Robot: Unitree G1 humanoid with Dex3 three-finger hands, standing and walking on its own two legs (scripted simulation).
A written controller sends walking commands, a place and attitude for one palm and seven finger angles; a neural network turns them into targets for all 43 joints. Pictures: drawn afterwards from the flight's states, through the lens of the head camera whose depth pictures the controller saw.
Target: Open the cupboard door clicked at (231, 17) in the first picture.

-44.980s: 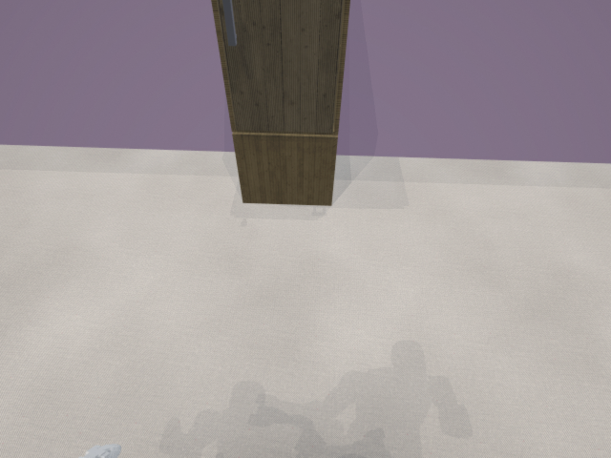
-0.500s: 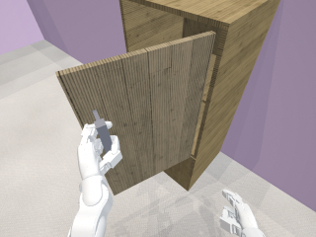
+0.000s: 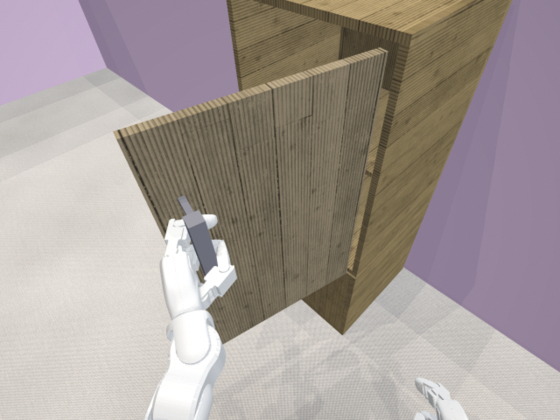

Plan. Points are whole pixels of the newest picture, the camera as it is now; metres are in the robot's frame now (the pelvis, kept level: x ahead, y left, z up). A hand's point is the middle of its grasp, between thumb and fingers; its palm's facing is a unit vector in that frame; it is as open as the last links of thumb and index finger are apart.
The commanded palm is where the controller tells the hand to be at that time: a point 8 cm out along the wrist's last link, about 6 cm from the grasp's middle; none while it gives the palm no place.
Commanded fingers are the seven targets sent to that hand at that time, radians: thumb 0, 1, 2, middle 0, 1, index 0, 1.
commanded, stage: open thumb and fingers to let go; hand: left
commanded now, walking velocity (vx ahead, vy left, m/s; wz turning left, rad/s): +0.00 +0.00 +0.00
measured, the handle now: (199, 241) +0.34 +0.14 +0.09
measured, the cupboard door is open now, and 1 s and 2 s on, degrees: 76 78 79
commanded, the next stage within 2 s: slide the hand sideways off the handle in 0.74 s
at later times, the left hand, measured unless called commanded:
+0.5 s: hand (225, 266) +0.30 +0.09 +0.09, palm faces +0.34 -0.94 +0.00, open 13.4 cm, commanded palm +0.25 +0.12 +0.09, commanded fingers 0.00 -0.50 0.30 -0.23 -0.80 -0.23 -0.80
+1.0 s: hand (217, 288) +0.27 +0.10 +0.09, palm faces +0.00 -1.00 -0.08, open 15.8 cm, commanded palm +0.25 +0.13 +0.09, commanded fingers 0.00 -0.50 0.30 -0.15 -0.30 -0.15 -0.30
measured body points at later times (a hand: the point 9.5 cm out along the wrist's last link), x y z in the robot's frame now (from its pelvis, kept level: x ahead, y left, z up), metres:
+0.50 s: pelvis -0.01 +0.02 +0.00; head -0.01 +0.01 +0.45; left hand +0.27 +0.14 +0.10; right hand +0.17 -0.19 -0.09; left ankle +0.00 +0.15 -0.71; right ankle -0.01 -0.09 -0.71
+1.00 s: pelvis -0.01 +0.02 +0.00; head +0.00 +0.01 +0.45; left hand +0.26 +0.15 +0.09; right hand +0.16 -0.20 -0.10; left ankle +0.00 +0.15 -0.71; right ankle -0.01 -0.09 -0.71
